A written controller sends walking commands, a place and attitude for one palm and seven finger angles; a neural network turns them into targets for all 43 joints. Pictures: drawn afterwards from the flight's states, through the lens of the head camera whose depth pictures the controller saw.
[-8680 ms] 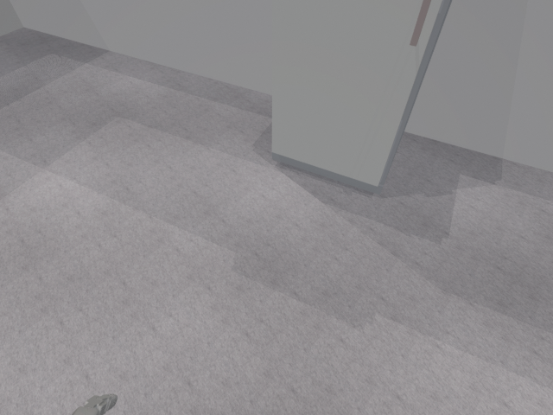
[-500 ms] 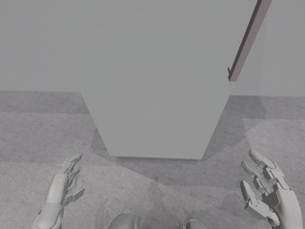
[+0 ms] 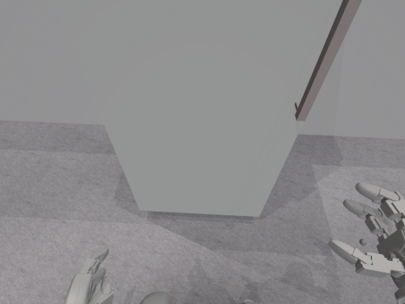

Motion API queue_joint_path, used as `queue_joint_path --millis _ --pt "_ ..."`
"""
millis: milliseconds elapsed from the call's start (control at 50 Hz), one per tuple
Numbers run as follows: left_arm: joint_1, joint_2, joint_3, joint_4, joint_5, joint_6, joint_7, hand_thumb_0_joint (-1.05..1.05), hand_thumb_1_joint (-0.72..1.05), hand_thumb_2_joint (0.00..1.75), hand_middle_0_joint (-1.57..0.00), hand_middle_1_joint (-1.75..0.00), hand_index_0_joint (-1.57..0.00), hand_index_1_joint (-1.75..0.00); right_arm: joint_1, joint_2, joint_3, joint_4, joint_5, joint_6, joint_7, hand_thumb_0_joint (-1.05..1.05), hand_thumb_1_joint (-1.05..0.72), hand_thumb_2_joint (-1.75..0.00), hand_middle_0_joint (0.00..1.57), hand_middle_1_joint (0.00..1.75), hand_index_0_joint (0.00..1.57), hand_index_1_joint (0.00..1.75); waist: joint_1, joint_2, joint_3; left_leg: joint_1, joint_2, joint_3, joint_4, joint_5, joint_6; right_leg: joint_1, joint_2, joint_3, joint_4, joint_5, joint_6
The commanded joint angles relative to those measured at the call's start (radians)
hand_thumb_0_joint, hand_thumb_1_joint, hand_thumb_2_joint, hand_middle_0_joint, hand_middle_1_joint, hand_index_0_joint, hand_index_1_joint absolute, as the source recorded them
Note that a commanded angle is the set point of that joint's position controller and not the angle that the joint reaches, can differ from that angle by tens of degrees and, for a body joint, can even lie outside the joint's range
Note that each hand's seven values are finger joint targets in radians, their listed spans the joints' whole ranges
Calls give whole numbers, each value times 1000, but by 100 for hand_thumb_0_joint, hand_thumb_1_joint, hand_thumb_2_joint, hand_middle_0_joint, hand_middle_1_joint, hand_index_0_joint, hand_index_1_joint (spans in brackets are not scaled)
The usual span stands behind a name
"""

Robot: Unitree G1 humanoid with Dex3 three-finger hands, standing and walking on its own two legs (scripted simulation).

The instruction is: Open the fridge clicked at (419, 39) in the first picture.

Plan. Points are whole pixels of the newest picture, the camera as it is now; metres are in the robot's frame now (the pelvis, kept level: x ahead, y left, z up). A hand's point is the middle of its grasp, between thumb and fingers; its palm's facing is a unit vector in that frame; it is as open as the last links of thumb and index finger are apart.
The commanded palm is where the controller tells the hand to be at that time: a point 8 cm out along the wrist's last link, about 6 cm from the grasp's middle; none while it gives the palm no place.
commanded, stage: raise the hand to about handle height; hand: right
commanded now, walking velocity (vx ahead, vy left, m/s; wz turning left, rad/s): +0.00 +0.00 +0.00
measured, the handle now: (323, 54) +0.56 -0.20 +0.22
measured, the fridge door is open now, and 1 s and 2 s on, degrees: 0 0 0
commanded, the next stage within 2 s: move the hooked fingers beside the handle in 1.22 s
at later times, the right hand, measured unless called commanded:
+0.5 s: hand (404, 193) +0.28 -0.27 +0.16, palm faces +0.09 +0.99 -0.06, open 13.8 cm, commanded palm +0.25 -0.32 +0.17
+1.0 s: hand out of the picture +0.30 -0.27 +0.19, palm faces +0.09 +1.00 -0.04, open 13.9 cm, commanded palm +0.27 -0.32 +0.20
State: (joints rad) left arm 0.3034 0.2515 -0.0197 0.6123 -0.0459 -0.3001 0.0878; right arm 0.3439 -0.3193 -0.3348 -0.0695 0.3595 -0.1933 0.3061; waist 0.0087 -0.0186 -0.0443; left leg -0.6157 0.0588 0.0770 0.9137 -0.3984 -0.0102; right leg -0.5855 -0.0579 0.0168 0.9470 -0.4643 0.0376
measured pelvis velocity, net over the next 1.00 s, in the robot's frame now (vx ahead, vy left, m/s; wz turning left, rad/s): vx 0.02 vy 0.00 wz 0.01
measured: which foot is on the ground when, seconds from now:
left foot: down 0.00-1.00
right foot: down 0.00-1.00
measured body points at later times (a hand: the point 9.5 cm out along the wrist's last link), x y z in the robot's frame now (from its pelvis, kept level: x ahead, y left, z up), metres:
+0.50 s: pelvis +0.03 -0.01 +0.04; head +0.03 -0.01 +0.49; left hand +0.23 +0.21 -0.02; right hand +0.26 -0.33 +0.17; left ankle +0.04 +0.13 -0.69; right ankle +0.01 -0.14 -0.69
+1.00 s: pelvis +0.02 +0.00 +0.05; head +0.01 +0.01 +0.50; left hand +0.19 +0.25 -0.02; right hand +0.29 -0.32 +0.20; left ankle +0.04 +0.13 -0.69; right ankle +0.01 -0.14 -0.69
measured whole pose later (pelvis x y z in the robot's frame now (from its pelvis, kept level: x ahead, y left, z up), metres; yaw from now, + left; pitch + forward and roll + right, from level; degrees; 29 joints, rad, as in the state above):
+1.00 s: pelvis +0.02 +0.00 +0.05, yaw +1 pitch -2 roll +0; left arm 0.24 0.28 -0.04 0.62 -0.08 -0.21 0.13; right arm -0.03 -0.43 -0.45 0.10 0.34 0.13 0.38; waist -0.03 -0.03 0.00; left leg -0.24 0.05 0.07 0.53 -0.26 -0.02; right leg -0.19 -0.05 -0.01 0.55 -0.32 0.03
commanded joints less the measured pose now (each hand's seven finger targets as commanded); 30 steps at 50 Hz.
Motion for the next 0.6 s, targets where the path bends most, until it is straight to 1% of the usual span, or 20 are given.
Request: queue_joint_path --millis 0,20,40,100,140,160,180,200,220,260,300,320,380,420,460,480,500,520,540,580 --pt "-127 152 59 -167 -4 -81 13 0 90 90 -20 -30 -20 -30 -112 -184 -90 -215 13 -74 2 0 15 -45 27 98 27 98 -26 -27 -150 199 -46 -41 -204 21 11 62 57 4 -211 154 -35" --pt "-122 152 60 -165 -5 -82 14 0 90 90 -20 -30 -20 -30 -106 -192 -96 -223 9 -68 1 0 17 -44 28 99 28 99 -30 -33 -163 210 -45 -32 -202 58 10 82 55 2 -223 176 -35" --pt "-119 153 60 -163 -7 -80 15 0 90 90 -20 -30 -20 -30 -108 -192 -96 -217 10 -61 2 0 20 -43 28 100 28 100 -27 -30 -157 220 -47 -29 -208 85 9 94 56 -1 -231 192 -35" --pt "-123 154 59 -154 -4 -74 20 0 90 90 -20 -30 -20 -30 -146 -212 -121 -230 12 -47 -3 0 27 -40 28 105 28 105 -34 -49 -154 267 -56 -7 -215 169 12 136 56 1 -262 254 -33" --pt "-123 151 56 -152 -5 -70 19 0 90 90 -20 -30 -20 -30 -161 -212 -116 -250 9 -34 0 0 31 -38 29 108 29 108 -37 -87 -177 297 -56 -1 -222 237 12 180 56 -4 -279 308 -31" --pt "-120 150 54 -150 -5 -66 18 0 90 90 -20 -30 -20 -30 -160 -215 -120 -241 9 -24 0 0 34 -37 29 110 29 110 -38 -97 -165 307 -59 5 -228 256 13 189 56 -3 -290 325 -28" --pt "-124 151 49 -149 -6 -62 18 0 90 90 -20 -30 -20 -30 -172 -213 -114 -233 9 -11 1 0 36 -36 29 111 29 111 -37 -90 -141 311 -61 10 -235 267 14 192 54 0 -302 335 -27" --pt "-123 152 50 -143 -4 -59 21 0 90 90 -20 -30 -20 -30 -189 -219 -124 -221 10 -2 2 0 38 -35 29 112 29 112 -36 -75 -147 332 -63 10 -245 290 14 205 55 -3 -305 355 -29" --pt "-126 152 48 -143 -6 -55 20 0 90 90 -20 -30 -20 -30 -199 -223 -122 -220 6 11 6 0 41 -34 29 114 29 114 -41 -89 -148 342 -63 12 -251 315 14 221 53 -4 -317 378 -27" --pt "-130 151 43 -143 -8 -47 21 0 90 90 -20 -30 -20 -30 -249 -220 -110 -216 5 38 17 0 45 -32 30 117 30 117 -35 -87 -141 355 -65 17 -269 334 13 250 52 -5 -336 396 -25" --pt "-134 153 39 -136 -7 -37 28 0 90 90 -20 -30 -20 -30 -284 -239 -128 -178 8 68 26 0 50 -30 30 120 30 120 -38 -70 -133 381 -67 14 -291 357 14 265 53 -10 -347 411 -29" --pt "-139 152 37 -137 -9 -33 29 0 90 90 -20 -30 -20 -30 -310 -245 -128 -172 10 81 35 0 50 -30 30 120 30 120 -39 -64 -135 385 -64 12 -303 360 12 276 52 -9 -359 405 -29" --pt "-156 151 27 -132 -13 -17 37 0 90 90 -20 -30 -20 -30 -393 -260 -134 -127 16 117 57 0 50 -30 30 120 30 120 -36 -40 -102 397 -66 14 -334 349 13 288 50 -7 -390 387 -30" --pt "-166 150 25 -131 -12 -11 42 0 90 90 -20 -30 -20 -30 -454 -291 -155 -120 13 133 65 0 50 -30 30 120 30 120 -40 -40 -128 424 -63 8 -350 369 14 314 51 -10 -401 404 -34" --pt "-173 148 22 -130 -14 -4 47 0 90 90 -20 -30 -20 -30 -496 -294 -152 -112 15 147 79 0 50 -30 30 120 30 120 -36 -43 -133 439 -63 6 -364 387 14 335 52 -13 -411 415 -35" --pt "-174 147 20 -130 -13 -1 48 0 90 90 -20 -30 -20 -30 -512 -310 -165 -96 14 155 83 0 50 -30 30 120 30 120 -40 -38 -140 446 -63 7 -370 386 13 338 52 -13 -419 414 -35" --pt "-178 149 19 -126 -13 2 49 0 90 90 -20 -30 -20 -30 -525 -325 -178 -87 15 161 85 0 50 -30 30 120 30 120 -43 -50 -145 464 -60 1 -377 402 17 344 53 -19 -417 424 -37" --pt "-180 146 17 -129 -15 6 49 0 90 90 -20 -30 -20 -30 -534 -329 -177 -75 15 173 91 0 50 -30 30 120 30 120 -44 -55 -145 464 -58 0 -383 406 15 348 53 -19 -424 425 -38" --pt "-181 144 15 -129 -17 9 49 0 90 90 -20 -30 -20 -30 -546 -324 -173 -58 17 181 96 0 50 -30 30 120 30 120 -42 -40 -137 465 -60 3 -390 399 14 348 53 -17 -434 419 -37" --pt "-187 146 15 -132 -21 17 51 0 90 90 -20 -30 -20 -30 -585 -343 -179 -54 16 197 102 0 50 -30 30 120 30 120 -43 -51 -139 470 -60 2 -401 388 14 357 53 -19 -445 409 -37"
